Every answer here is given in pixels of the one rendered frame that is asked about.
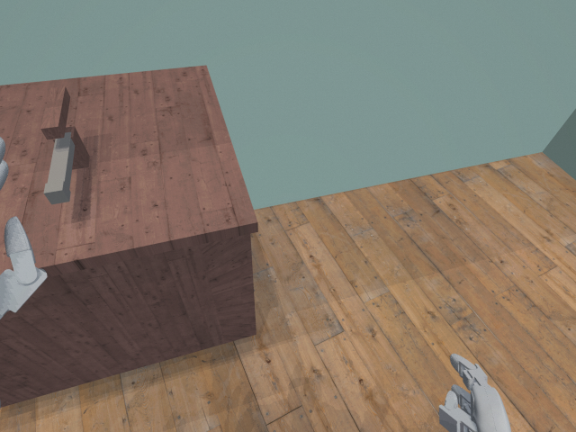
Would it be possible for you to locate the counter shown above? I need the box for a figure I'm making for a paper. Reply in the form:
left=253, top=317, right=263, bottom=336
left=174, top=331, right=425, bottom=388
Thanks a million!
left=0, top=66, right=258, bottom=408

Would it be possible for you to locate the tap lever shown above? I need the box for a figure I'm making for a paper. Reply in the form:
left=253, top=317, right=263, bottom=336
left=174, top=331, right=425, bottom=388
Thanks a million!
left=44, top=132, right=75, bottom=204

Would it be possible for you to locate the robot right hand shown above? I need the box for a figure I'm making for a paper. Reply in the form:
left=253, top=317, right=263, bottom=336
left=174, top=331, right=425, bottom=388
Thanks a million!
left=439, top=354, right=511, bottom=432

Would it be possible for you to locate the robot left hand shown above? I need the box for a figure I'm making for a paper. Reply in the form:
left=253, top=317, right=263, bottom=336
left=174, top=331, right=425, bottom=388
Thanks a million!
left=0, top=137, right=47, bottom=319

